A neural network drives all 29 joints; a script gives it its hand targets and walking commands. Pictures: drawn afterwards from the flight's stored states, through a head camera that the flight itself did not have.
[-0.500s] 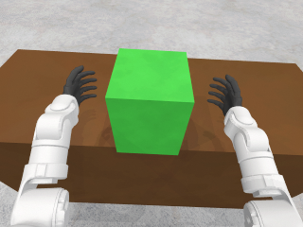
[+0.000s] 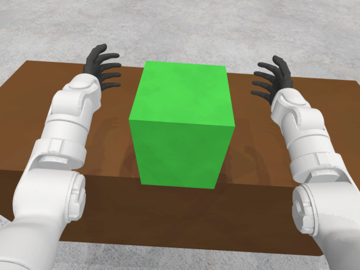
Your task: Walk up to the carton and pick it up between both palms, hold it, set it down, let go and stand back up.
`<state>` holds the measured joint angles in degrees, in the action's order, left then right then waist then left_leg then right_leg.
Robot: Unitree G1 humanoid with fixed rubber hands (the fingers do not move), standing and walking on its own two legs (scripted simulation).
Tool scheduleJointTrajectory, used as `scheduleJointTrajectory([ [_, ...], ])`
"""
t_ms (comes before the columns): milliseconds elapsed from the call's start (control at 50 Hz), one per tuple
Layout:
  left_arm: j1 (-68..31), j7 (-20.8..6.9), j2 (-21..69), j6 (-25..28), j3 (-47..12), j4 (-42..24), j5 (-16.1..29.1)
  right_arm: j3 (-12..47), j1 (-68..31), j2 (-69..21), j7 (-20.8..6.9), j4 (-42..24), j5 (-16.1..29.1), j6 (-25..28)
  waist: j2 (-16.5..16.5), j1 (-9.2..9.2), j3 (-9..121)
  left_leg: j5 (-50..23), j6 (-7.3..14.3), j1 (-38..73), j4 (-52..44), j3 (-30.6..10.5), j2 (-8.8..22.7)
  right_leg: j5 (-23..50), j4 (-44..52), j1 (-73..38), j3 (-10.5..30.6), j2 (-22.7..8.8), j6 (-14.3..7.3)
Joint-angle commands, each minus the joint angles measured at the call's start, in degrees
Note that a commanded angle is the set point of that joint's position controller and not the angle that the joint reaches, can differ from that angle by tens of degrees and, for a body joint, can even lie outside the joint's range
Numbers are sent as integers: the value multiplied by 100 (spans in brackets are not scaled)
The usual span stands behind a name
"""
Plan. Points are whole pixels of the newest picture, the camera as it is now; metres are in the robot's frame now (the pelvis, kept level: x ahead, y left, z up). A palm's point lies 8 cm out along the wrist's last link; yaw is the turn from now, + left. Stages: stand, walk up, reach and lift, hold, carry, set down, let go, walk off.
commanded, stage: reach and lift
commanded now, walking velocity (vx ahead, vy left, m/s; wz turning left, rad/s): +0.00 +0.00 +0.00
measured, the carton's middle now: (181, 127) +0.45 +0.01 +0.06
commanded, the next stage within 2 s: none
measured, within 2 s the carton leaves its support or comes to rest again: neither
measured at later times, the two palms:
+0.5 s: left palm (105, 98) +0.45 +0.19 +0.15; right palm (263, 108) +0.44 -0.18 +0.15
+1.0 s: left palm (115, 114) +0.45 +0.18 +0.10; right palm (252, 124) +0.43 -0.16 +0.10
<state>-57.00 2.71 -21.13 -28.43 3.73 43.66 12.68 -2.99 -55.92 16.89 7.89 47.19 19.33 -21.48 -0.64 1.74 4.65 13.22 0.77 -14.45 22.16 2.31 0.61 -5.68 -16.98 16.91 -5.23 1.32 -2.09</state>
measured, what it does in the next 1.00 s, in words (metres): stands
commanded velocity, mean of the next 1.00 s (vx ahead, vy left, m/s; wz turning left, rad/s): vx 0.00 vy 0.00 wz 0.00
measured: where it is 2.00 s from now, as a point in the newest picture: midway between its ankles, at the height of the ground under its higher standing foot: outside the picture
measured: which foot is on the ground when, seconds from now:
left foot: down 0.00-1.00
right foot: down 0.00-1.00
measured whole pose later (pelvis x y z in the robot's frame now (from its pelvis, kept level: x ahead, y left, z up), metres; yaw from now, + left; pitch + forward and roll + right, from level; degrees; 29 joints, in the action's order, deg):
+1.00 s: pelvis -0.01 -0.01 -0.01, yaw +2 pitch +15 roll +0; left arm -59.6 1.2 -16.0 5.8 3.6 75.9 8.4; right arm -11.2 -54.6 4.6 9.8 63.8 4.9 0.0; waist -1.7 3.8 9.7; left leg 12.4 0.2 -27.3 25.1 1.1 -0.2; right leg -6.9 -22.7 30.5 -6.4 0.1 -2.6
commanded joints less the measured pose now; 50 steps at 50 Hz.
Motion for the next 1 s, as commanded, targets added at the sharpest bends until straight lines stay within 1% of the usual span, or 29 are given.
scheduleJointTrajectory([
  [0,-3639,52,-1041,467,69,-477,84,-230,-3369,956,-14,-627,-32,330,319,5,3513,-2185,-290,4,-101,-166,-79,2140,-439,-2386,485,40,124],
  [80,-4060,83,-1080,628,-71,61,189,-226,-3751,972,-5,-230,-71,352,320,9,3634,-2125,-319,-112,-107,-167,-74,2145,-457,-2332,473,35,110],
  [140,-4138,62,-1041,790,-152,527,195,-174,-3831,915,12,141,-111,383,320,27,3596,-2098,-330,-214,-145,-175,-62,2182,-459,-2391,476,21,100],
  [220,-3944,-16,-955,1093,-203,1044,97,-94,-3678,765,62,524,-175,506,305,71,3423,-2098,-332,-383,-238,-178,-56,2268,-465,-2605,481,-6,102],
  [280,-3637,-80,-843,1365,-186,1280,-31,-59,-3397,585,112,655,-252,656,299,96,3237,-2131,-337,-451,-291,-169,-58,2277,-457,-2712,472,-17,106],
  [320,-3375,-115,-738,1578,-144,1349,-137,-58,-3145,432,149,652,-328,795,304,101,3134,-2173,-342,-460,-303,-156,-66,2253,-450,-2736,462,-21,107],
  [360,-3269,-125,-681,1805,-96,1262,-204,-137,-3001,301,183,487,-430,957,332,88,3179,-2197,-352,-473,-280,-136,-85,2191,-462,-2692,442,-25,110],
  [460,-3676,9,-682,2299,4,788,-184,-586,-3172,129,202,-219,-875,1338,448,39,3979,-2204,-404,-510,-69,-85,-120,2080,-623,-2302,378,-34,143],
  [540,-3801,94,-637,2589,95,733,-238,-838,-3158,-16,197,-441,-1244,1563,447,35,4709,-2270,-416,-729,97,-57,-131,2342,-842,-2297,397,-83,191],
  [600,-3678,74,-591,2791,160,982,-331,-898,-3037,-134,196,-325,-1424,1708,367,42,4915,-2202,-380,-1120,98,-36,-140,2594,-1011,-2564,446,-146,238],
  [700,-3336,-37,-474,3210,193,1799,-475,-865,-2779,-293,147,265,-1549,2009,246,61,4603,-1897,-317,-1665,-18,-22,-105,2637,-1166,-2801,482,-240,269],
  [760,-3169,-142,-456,3497,154,2217,-495,-796,-2601,-439,170,552,-1543,2228,143,147,4349,-1662,-247,-1939,-82,-16,-111,2696,-1201,-2920,521,-306,301],
  [800,-3185,-203,-474,3657,126,2301,-492,-769,-2551,-531,210,588,-1516,2357,135,194,4295,-1580,-220,-2058,-110,0,-130,2802,-1229,-3020,538,-336,327],
  [840,-3314,-224,-469,3750,99,2226,-479,-769,-2588,-568,236,530,-1477,2440,224,202,4314,-1629,-244,-1998,-90,23,-145,2816,-1232,-2984,524,-322,323],
  [900,-3514,-166,-382,3752,51,2126,-436,-802,-2713,-516,203,506,-1438,2451,434,167,4322,-1802,-343,-1636,18,40,-123,2458,-1150,-2537,454,-241,244],
  [980,-3604,-79,-234,3733,-17,2200,-381,-876,-2807,-508,162,510,-1505,2436,517,137,4389,-1802,-390,-1378,133,26,-78,1973,-1065,-2007,407,-201,170],
])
